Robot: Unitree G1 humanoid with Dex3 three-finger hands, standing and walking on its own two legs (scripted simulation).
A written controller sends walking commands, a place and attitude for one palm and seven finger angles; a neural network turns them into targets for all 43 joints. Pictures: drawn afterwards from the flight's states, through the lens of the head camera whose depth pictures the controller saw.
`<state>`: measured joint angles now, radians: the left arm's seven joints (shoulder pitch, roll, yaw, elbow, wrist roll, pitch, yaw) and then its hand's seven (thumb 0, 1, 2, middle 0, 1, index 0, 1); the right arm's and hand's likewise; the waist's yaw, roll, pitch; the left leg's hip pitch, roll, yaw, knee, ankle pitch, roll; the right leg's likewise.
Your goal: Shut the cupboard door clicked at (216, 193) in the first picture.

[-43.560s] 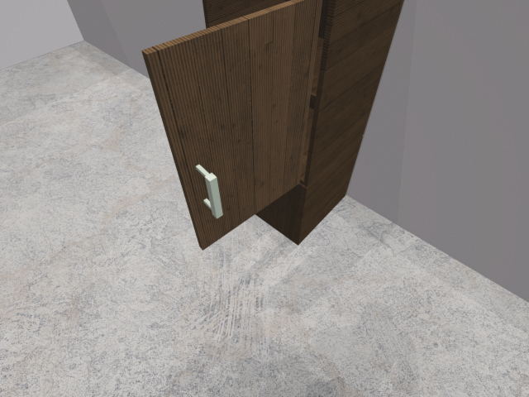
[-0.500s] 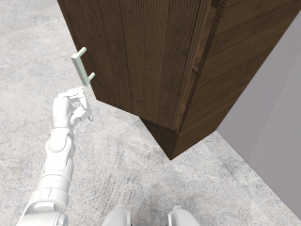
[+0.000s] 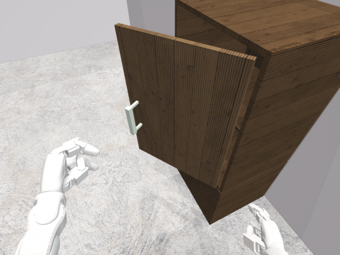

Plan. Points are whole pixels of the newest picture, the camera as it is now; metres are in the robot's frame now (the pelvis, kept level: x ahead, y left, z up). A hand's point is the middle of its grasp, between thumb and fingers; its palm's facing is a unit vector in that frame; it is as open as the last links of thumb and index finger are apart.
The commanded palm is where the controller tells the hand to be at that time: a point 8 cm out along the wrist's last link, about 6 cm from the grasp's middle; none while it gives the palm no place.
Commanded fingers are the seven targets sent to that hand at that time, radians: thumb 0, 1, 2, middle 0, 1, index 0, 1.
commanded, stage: draw the hand back to the body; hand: left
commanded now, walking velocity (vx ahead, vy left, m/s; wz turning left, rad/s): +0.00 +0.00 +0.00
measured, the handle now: (134, 118) +0.61 +0.20 -0.08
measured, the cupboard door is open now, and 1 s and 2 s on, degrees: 33 33 33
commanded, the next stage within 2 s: step back with the hand held close in 0.74 s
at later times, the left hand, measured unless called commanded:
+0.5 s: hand (25, 181) +0.19 +0.26 +0.17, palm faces +0.49 -0.75 -0.45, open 7.0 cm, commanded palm +0.15 +0.29 +0.18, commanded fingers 0.00 0.90 0.90 -0.20 -0.30 -0.20 -0.30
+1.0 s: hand (34, 180) +0.20 +0.25 +0.17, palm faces +0.44 -0.77 -0.46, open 7.4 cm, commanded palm +0.14 +0.28 +0.18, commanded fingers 0.00 0.90 0.90 -0.20 -0.30 -0.20 -0.30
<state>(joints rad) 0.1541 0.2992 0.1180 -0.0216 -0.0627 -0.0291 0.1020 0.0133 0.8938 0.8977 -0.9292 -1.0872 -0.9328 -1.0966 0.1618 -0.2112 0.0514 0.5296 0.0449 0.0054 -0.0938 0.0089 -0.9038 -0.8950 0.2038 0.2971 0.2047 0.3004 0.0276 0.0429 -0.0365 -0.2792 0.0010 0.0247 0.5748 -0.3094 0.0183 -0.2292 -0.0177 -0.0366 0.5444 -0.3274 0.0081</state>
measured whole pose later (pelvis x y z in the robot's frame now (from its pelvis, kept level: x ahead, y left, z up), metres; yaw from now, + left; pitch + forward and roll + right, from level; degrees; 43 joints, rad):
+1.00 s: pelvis +0.00 -0.02 +0.01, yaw +1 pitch +0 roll -1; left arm 0.48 0.36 0.38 -0.36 -0.06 -0.15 0.10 0.01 0.89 0.90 -0.21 -0.30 -0.22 -0.31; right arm 0.19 -0.25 0.00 0.62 0.02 -0.06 -0.07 0.01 -0.90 -0.89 0.21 0.30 0.21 0.30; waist 0.02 0.09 -0.03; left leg -0.23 0.03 0.00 0.51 -0.27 -0.01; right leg -0.16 0.01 -0.06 0.44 -0.28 -0.02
